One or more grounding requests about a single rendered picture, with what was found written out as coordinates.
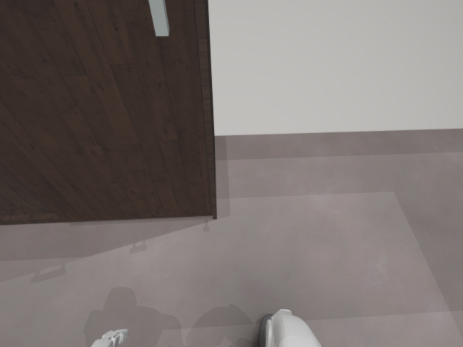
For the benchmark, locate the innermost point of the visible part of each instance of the handle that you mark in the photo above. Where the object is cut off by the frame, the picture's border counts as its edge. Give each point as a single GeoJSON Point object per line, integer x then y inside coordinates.
{"type": "Point", "coordinates": [159, 16]}

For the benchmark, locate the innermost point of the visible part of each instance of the robot left hand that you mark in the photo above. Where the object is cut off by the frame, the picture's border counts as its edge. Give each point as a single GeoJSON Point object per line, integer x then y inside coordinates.
{"type": "Point", "coordinates": [112, 338]}

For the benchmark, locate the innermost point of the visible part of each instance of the wardrobe door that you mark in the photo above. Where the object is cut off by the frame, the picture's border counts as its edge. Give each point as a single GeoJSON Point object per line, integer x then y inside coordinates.
{"type": "Point", "coordinates": [16, 198]}
{"type": "Point", "coordinates": [99, 117]}

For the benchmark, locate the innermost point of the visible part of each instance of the robot right thigh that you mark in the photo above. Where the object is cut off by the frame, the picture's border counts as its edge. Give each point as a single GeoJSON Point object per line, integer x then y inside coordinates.
{"type": "Point", "coordinates": [285, 330]}

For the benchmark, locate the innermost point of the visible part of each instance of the robot right foot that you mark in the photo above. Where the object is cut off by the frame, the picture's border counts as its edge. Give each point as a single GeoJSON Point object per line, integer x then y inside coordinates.
{"type": "Point", "coordinates": [263, 329]}

